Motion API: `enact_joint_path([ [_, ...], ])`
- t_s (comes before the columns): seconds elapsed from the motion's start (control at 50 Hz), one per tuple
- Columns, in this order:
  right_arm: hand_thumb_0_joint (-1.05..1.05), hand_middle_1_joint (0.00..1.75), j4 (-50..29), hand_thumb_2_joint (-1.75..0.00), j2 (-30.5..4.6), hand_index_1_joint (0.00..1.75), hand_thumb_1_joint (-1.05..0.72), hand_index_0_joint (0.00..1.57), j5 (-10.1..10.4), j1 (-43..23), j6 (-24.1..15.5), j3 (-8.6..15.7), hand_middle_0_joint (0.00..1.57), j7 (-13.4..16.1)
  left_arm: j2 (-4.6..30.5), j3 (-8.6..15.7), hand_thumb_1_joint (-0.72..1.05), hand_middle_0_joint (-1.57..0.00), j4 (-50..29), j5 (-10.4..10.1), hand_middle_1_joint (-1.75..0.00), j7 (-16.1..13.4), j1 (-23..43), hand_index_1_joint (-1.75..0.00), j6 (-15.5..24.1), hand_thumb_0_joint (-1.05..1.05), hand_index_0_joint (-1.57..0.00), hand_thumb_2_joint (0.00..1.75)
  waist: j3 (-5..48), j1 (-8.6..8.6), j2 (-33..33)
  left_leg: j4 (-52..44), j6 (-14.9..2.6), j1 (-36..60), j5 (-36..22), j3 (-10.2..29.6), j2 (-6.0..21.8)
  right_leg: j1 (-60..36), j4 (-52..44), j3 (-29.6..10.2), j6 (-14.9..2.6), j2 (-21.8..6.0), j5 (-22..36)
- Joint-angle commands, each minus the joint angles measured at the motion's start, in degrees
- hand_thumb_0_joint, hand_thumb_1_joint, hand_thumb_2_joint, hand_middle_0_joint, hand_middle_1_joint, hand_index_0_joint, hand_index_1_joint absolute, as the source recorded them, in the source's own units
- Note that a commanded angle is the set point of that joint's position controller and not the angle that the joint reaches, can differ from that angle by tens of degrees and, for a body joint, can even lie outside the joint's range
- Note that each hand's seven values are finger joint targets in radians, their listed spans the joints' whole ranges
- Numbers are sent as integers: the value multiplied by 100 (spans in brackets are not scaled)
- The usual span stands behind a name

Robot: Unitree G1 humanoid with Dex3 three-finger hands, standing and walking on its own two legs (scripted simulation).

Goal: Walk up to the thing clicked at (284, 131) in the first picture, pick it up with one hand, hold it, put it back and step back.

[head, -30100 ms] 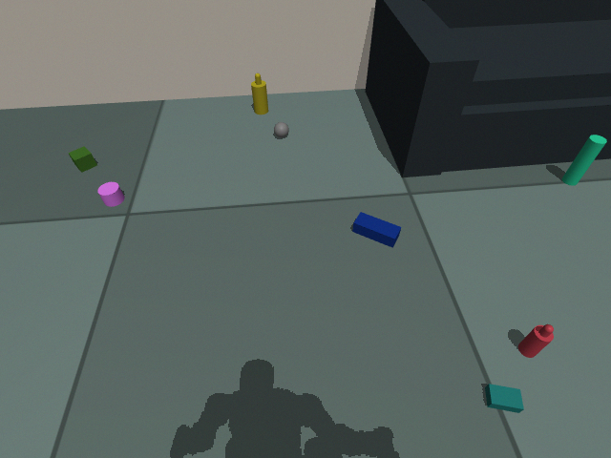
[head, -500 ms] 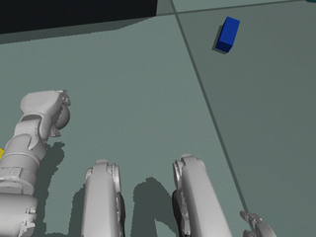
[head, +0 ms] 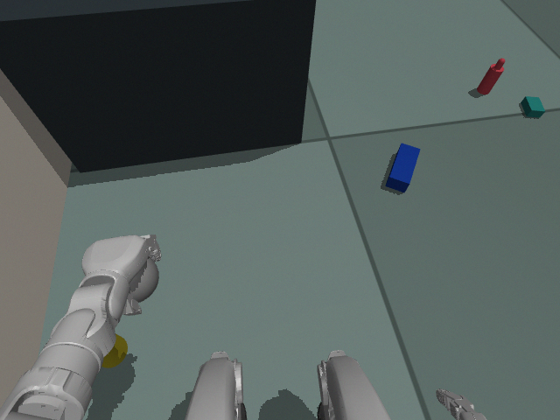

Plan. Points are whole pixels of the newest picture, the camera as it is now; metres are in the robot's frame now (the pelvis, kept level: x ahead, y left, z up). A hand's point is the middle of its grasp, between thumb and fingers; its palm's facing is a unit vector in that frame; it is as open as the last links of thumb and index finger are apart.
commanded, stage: lift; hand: left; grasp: from above
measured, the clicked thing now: (131, 277) +0.37 +0.24 -0.09
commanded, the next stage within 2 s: hold in 0.56 s
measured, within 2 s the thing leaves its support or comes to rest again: neither
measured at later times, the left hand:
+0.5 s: hand (114, 252) +0.36 +0.23 +0.02, palm faces -0.44 -0.08 -0.89, open 10.4 cm
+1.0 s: hand (97, 225) +0.38 +0.23 +0.08, palm faces -0.44 -0.06 -0.89, open 10.4 cm
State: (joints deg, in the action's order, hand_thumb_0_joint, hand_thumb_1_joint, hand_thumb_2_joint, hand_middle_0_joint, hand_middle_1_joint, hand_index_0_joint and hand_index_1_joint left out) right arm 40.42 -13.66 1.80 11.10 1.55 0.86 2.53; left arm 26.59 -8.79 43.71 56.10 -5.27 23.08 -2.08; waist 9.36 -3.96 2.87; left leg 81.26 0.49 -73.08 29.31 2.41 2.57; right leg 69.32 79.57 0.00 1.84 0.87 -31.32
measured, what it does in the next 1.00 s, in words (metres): rises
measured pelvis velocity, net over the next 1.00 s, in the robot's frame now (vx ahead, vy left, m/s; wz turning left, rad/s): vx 0.06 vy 0.00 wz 0.00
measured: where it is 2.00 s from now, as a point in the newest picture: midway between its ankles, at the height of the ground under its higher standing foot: outside the picture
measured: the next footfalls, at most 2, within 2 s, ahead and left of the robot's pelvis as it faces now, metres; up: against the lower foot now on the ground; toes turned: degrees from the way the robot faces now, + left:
none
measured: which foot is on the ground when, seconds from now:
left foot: down 0.00-1.00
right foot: down 0.00-1.00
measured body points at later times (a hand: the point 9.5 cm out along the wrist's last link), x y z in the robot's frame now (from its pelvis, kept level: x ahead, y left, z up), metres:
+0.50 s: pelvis +0.04 +0.00 +0.10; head +0.10 -0.01 +0.55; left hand +0.38 +0.23 +0.07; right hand +0.12 -0.27 -0.03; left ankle +0.08 +0.12 -0.59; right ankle +0.06 -0.14 -0.59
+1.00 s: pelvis +0.06 +0.00 +0.13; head +0.09 -0.01 +0.58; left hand +0.39 +0.23 +0.13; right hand +0.18 -0.26 +0.01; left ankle +0.08 +0.12 -0.59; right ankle +0.06 -0.14 -0.59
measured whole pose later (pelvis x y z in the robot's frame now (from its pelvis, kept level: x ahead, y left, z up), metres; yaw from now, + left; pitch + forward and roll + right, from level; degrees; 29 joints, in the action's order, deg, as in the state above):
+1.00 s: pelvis +0.06 +0.00 +0.13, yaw +0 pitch +7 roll +0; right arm 41.3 -14.4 2.8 13.2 1.8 3.0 2.4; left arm 22.2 -11.7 44.2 57.2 -3.6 17.8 -1.4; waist 3.8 -1.2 2.2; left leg 38.7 0.3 -27.1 18.0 -1.7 1.7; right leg 25.2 38.1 -2.7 1.8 -0.6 -19.4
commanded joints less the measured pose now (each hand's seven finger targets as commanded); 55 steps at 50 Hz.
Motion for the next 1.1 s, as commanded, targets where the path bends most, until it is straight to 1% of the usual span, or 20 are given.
enact_joint_path([
  [0.0, 0, 30, -417, -90, -854, 30, -90, 20, 35, 265, -262, 312, 20, 118, 952, 333, 51, -85, -727, 29, -89, -297, 1688, -86, 65, 0, -88, 87, 1835, -120, 245, -1887, -82, 2399, -95, 6, -180, -1362, -1877, 50, -321, 186, 331],
  [0.04, 0, 30, -423, -90, -854, 30, -90, 20, 42, 284, -307, 330, 20, 130, 957, 384, 53, -87, -602, 35, -86, -350, 1470, -84, 72, 0, -90, 86, 1753, -55, 121, -2093, -84, 2597, -229, -18, -178, -1640, -2140, 29, -305, 193, 408],
  [0.08, 0, 30, -395, -90, -826, 30, -90, 20, 32, 351, -330, 320, 20, 132, 825, 290, 54, -87, -543, 60, -87, -393, 1541, -84, 73, 0, -90, 85, 1734, -67, 137, -2286, -79, 2818, -509, -53, -193, -1925, -2309, 36, -299, 201, 703],
  [0.1, 0, 30, -406, -90, -851, 30, -90, 20, 37, 371, -330, 331, 20, 137, 922, 352, 55, -88, -576, 95, -88, -429, 1577, -86, 72, 0, -91, 86, 1753, -35, 112, -2377, -83, 2983, -594, -94, -212, -2061, -2424, 27, -298, 203, 769],
  [0.14, 0, 30, -380, -90, -827, 30, -90, 20, 40, 441, -341, 343, 20, 138, 810, 270, 57, -90, -587, 110, -88, -465, 1633, -86, 79, 0, -92, 87, 1689, -65, 101, -2520, -87, 3185, -812, -156, -233, -2302, -2629, -6, -287, 207, 970],
  [0.2, 0, 30, -312, -90, -828, 30, -90, 20, 19, 482, -349, 353, 20, 134, 860, 328, 57, -90, -560, 137, -88, -562, 1671, -85, 59, 0, -93, 87, 1696, -10, 114, -2792, -75, 3536, -1086, -167, -231, -2637, -2868, -21, -273, 175, 1250],
  [0.22, 0, 30, -312, -90, -845, 30, -90, 20, 9, 521, -348, 357, 20, 128, 809, 310, 56, -90, -428, 175, -88, -578, 1642, -86, 37, 0, -92, 89, 1657, -50, 107, -2890, -67, 3649, -1155, -158, -217, -2696, -2941, -14, -269, 169, 1326],
  [0.26, 0, 30, -316, -90, -840, 30, -90, 20, 16, 512, -339, 367, 20, 117, 795, 324, 56, -89, -478, 133, -89, -601, 1642, -87, 21, 0, -92, 90, 1629, 18, 92, -3069, -69, 3828, -1302, -155, -229, -2935, -3096, -27, -262, 160, 1473],
  [0.36, 0, 30, -312, -90, -847, 30, -90, 20, 13, 487, -316, 386, 20, 92, 748, 308, 56, -89, -253, 139, -89, -604, 1354, -87, -39, 0, -92, 90, 1334, 25, -83, -3443, -82, 4138, -1464, -215, -262, -3349, -3539, -54, -227, 135, 1652],
  [0.4, 0, 30, -304, -90, -846, 30, -90, 20, 13, 501, -317, 418, 20, 86, 720, 286, 55, -89, -460, 101, -90, -576, 1507, -88, -39, 0, -91, 92, 1497, 50, 30, -3550, -63, 4419, -1719, -213, -262, -3575, -3637, -79, -215, 129, 1891],
  [0.5, 0, 30, -329, -90, -855, 30, -90, 20, 36, 453, -312, 430, 20, 72, 583, 202, 54, -89, -440, 39, -89, -520, 1335, -87, -30, 0, -91, 92, 1219, 33, -161, -3910, -67, 4717, -1831, -242, -274, -3866, -3984, -52, -204, 118, 1986],
  [0.54, 0, 30, -345, -90, -865, 30, -90, 20, 38, 428, -298, 452, 20, 75, 684, 245, 53, -88, -535, 50, -91, -509, 1390, -89, 2, 0, -90, 94, 1250, 111, -80, -4021, -64, 4900, -1928, -265, -275, -4007, -4098, -52, -206, 115, 2055],
  [0.66, 0, 30, -338, -90, -847, 30, -90, 20, 75, 350, -267, 458, 20, 69, 692, 223, 55, -87, -702, 113, -96, -476, 1435, -93, 67, 0, -90, 97, 1220, 147, -47, -4275, -42, 5266, -2280, -288, -289, -4309, -4309, -71, -197, 119, 2352],
  [0.72, 0, 30, -338, -90, -877, 30, -90, 20, 91, 326, -245, 470, 20, 65, 687, 163, 53, -86, -615, 169, -93, -369, 1399, -90, 66, 0, -89, 95, 1155, 139, -111, -4371, -47, 5411, -2527, -315, -297, -4450, -4394, -68, -193, 124, 2586],
  [0.76, 0, 30, -364, -90, -879, 30, -90, 20, 100, 300, -223, 479, 20, 63, 727, 200, 53, -87, -669, 148, -94, -284, 1344, -91, 96, 0, -90, 96, 1118, 205, -174, -4435, -59, 5464, -2593, -339, -306, -4580, -4478, -77, -184, 121, 2664],
  [0.82, 0, 30, -384, -90, -873, 30, -90, 20, 113, 264, -204, 464, 20, 49, 638, 153, 55, -86, -740, 116, -98, -166, 1270, -94, 91, 0, -89, 95, 1043, 171, -170, -4533, -46, 5569, -2669, -348, -299, -4663, -4537, -89, -194, 132, 2700],
  [0.88, 0, 30, -453, -90, -886, 30, -90, 20, 122, 175, -179, 478, 20, 46, 714, 186, 56, -87, -925, 108, -96, -70, 1252, -93, 106, 0, -90, 95, 1057, 274, -101, -4635, -34, 5709, -2816, -355, -281, -4772, -4576, -55, -217, 145, 2758],
  [0.94, 0, 30, -515, -90, -882, 30, -90, 20, 116, 134, -151, 464, 20, 40, 622, 121, 54, -85, -940, 122, -96, 4, 1169, -92, 99, 0, -89, 93, 929, 234, -124, -4709, -35, 5763, -2845, -321, -254, -4790, -4631, -47, -224, 165, 2743],
  [1.02, 0, 30, -589, -90, -893, 30, -90, 20, 129, 59, -127, 467, 20, 48, 803, 223, 52, -84, -1276, 93, -97, 89, 1296, -93, 120, 0, -87, 94, 1082, 274, -84, -4732, -62, 5929, -3065, -391, -287, -4990, -4713, -89, -189, 132, 3017],
  [1.08, 0, 30, -631, -90, -886, 30, -90, 20, 135, 27, -107, 452, 20, 46, 732, 171, 52, -84, -1261, 92, -95, 136, 1213, -92, 105, 0, -88, 93, 941, 285, -229, -4803, -90, 5941, -3008, -398, -285, -5046, -4810, -93, -174, 125, 3015],
])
